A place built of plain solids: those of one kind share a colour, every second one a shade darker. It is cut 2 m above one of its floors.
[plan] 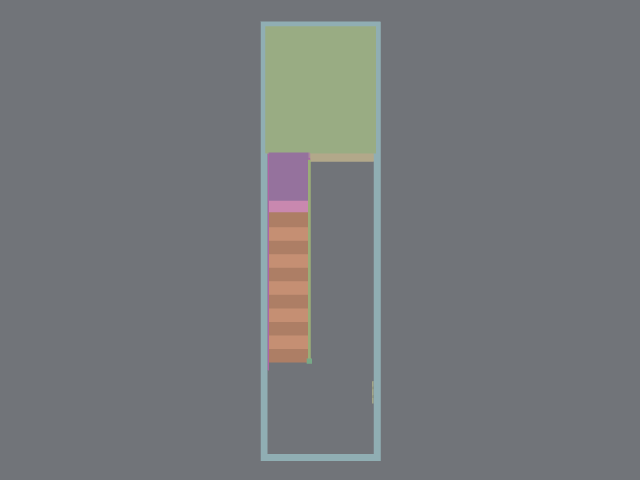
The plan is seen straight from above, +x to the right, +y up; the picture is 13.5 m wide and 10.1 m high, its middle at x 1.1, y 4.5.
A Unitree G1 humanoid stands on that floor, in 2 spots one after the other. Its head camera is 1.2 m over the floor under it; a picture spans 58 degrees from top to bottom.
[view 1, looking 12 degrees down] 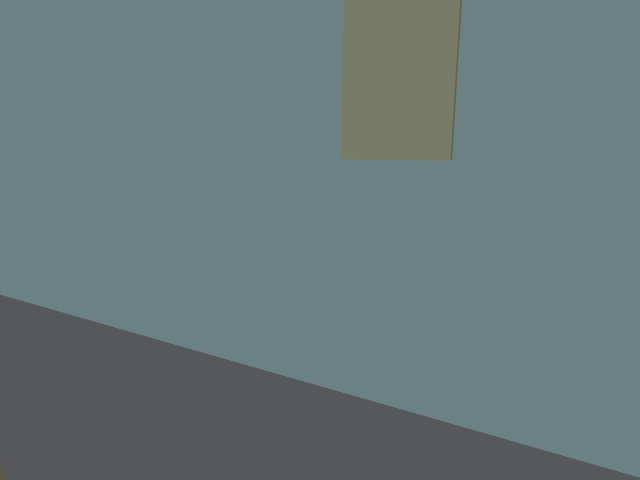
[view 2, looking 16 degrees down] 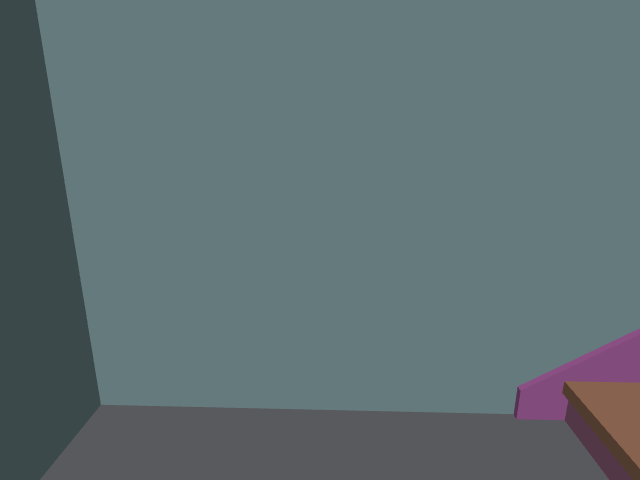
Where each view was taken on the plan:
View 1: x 0.44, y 0.70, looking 28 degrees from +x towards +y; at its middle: wall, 2.07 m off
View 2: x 1.57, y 1.00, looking -178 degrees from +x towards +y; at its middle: wall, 1.63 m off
